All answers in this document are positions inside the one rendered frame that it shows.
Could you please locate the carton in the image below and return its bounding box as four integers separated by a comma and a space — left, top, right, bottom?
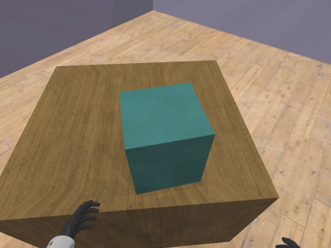
119, 83, 215, 194

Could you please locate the robot right hand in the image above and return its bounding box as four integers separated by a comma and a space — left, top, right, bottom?
275, 237, 300, 248

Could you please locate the robot left hand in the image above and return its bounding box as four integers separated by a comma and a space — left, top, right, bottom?
58, 200, 100, 239

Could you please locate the robot left forearm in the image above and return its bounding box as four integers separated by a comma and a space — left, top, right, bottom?
46, 236, 74, 248

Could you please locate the pedestal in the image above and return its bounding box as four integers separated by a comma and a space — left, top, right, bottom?
0, 60, 279, 248

